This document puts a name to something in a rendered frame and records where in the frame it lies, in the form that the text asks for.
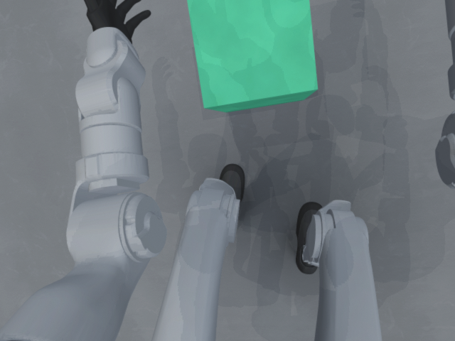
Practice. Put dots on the left robot upper arm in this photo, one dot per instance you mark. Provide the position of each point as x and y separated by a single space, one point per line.
111 240

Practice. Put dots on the robot left hand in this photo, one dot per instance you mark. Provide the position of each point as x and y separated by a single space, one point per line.
102 13

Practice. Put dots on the left robot foot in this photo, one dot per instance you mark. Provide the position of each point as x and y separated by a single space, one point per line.
234 176

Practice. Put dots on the right robot upper arm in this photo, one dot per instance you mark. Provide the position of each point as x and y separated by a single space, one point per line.
445 152

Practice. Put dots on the left robot forearm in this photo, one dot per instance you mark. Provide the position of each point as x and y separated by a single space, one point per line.
108 100

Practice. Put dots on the carton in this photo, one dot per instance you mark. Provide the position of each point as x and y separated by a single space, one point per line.
253 53

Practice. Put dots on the right robot thigh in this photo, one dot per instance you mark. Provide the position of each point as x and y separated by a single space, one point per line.
347 306

